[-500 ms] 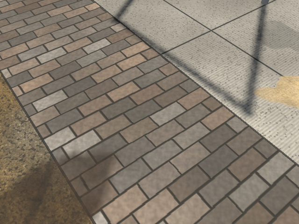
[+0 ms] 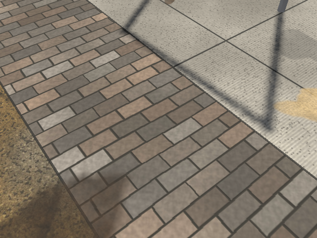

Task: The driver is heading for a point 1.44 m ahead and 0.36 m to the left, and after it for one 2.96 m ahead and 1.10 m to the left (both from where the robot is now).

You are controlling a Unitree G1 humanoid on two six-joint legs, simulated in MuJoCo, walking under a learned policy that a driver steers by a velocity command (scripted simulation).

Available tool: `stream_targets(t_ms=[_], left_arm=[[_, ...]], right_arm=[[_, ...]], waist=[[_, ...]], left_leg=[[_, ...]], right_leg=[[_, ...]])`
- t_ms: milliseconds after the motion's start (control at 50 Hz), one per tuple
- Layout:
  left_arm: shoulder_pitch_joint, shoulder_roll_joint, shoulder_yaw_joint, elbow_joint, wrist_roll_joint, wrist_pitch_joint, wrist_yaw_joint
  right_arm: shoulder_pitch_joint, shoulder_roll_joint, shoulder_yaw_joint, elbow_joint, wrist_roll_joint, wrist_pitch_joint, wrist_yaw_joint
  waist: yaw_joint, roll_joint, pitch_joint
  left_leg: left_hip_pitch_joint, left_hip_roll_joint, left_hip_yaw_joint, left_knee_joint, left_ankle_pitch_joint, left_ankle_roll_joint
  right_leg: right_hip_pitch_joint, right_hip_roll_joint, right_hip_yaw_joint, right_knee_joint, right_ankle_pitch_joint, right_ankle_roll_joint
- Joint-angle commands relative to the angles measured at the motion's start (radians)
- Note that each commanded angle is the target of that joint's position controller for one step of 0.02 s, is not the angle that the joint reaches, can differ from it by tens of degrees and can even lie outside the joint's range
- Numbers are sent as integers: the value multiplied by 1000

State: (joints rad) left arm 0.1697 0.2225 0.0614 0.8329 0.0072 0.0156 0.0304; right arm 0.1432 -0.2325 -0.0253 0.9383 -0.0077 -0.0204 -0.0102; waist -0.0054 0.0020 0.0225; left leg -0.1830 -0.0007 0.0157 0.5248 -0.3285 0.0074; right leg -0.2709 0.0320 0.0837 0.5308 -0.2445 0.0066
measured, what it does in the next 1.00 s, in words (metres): lifts its right foot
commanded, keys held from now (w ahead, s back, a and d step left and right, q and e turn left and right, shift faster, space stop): shift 0.76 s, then w+shift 0.24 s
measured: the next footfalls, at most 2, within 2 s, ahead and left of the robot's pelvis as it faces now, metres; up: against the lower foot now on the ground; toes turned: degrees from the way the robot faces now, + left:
right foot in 1.10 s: +0.17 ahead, -0.16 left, +0.00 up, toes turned -5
left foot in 1.60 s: +0.56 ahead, +0.01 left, +0.00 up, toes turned +21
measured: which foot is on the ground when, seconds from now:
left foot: down 0.00-1.00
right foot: down 0.00-0.80, up 0.82-1.00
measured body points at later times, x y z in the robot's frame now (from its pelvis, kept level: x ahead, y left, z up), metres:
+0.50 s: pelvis +0.00 +0.01 +0.00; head +0.01 +0.01 +0.45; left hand +0.08 +0.27 -0.14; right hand +0.05 -0.24 -0.14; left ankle -0.03 +0.11 -0.73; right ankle +0.02 -0.12 -0.73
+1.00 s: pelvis +0.05 -0.01 +0.01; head +0.05 -0.02 +0.46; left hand +0.14 +0.26 -0.12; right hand +0.02 -0.27 -0.14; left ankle -0.03 +0.11 -0.73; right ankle +0.08 -0.16 -0.69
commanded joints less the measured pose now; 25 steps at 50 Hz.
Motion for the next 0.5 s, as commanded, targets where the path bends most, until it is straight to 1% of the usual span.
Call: stream_targets(t_ms=[20, 260, 500], left_arm=[[-20, 110, 25, -29, -2, -12, 7], [-35, 105, 19, 96, -5, -8, 15], [-34, 103, 8, 200, -7, -7, 18]], right_arm=[[1, -109, -21, -25, 1, -9, -3], [36, -108, -15, 45, 2, -8, -10], [95, -98, -8, 84, 2, -6, -16]], waist=[[-5, -4, -55], [-3, -1, -28], [-1, 0, -7]], left_leg=[[-59, 57, -54, -106, 173, 25], [-52, 49, -50, -147, 158, 28], [-48, 43, -50, -170, 141, 34]], right_leg=[[109, -62, 59, -51, 277, -44], [128, -55, 41, -79, 252, -32], [114, -51, 27, -101, 212, -22]])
